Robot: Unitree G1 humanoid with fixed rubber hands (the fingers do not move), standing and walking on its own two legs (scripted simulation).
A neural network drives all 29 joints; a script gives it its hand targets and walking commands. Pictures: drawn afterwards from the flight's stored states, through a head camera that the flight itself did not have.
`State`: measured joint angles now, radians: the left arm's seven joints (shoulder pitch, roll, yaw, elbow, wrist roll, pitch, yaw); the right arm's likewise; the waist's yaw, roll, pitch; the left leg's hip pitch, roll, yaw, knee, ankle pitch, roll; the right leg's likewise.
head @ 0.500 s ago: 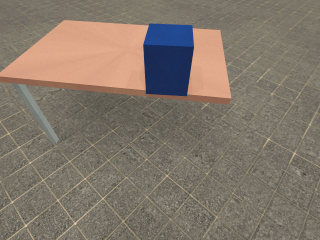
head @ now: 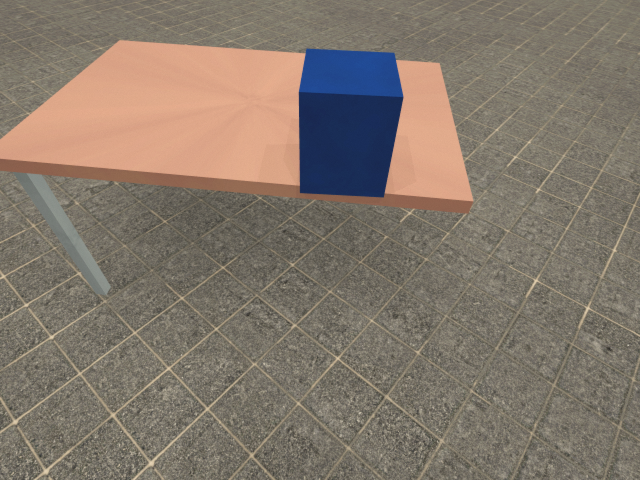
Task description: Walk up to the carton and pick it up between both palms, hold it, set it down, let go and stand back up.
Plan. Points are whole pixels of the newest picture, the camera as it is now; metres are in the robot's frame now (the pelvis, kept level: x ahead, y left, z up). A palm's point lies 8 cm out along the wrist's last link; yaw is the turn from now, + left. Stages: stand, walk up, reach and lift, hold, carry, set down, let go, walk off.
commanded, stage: walk up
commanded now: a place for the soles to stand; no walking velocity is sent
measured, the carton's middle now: (345, 124) +0.87 -0.03 +0.00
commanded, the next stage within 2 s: none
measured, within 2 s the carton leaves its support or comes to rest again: neither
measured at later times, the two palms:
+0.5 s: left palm (204, 410) +0.27 +0.20 -0.16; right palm out of the picture +0.07 -0.22 -0.14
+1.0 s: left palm (187, 340) +0.39 +0.25 -0.16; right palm (429, 286) +0.51 -0.19 -0.13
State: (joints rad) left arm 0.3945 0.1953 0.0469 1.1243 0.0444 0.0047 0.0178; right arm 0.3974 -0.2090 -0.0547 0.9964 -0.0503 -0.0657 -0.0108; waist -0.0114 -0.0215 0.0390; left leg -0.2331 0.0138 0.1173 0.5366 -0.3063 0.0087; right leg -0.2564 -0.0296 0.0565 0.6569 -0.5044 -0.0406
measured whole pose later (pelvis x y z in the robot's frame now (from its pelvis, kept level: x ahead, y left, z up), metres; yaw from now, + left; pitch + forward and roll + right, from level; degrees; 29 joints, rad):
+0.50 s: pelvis +0.21 -0.02 -0.02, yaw -3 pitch -1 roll -2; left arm 0.24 0.17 -0.01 0.94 0.07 -0.05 0.01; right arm 0.57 -0.15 0.01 1.05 -0.06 -0.05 -0.01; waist -0.02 0.03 0.16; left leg 0.00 0.07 0.11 0.77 -0.55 0.03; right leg -0.46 0.03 -0.15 0.67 -0.21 -0.10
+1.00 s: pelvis +0.44 +0.02 -0.02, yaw +1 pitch -2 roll -1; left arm 0.44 0.22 -0.01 0.96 0.04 -0.03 0.01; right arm 0.27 -0.13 0.00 0.85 -0.04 -0.07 -0.01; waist 0.01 -0.05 0.11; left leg -0.43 0.01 0.09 0.69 -0.23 0.06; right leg -0.18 -0.04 -0.08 0.93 -0.53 -0.02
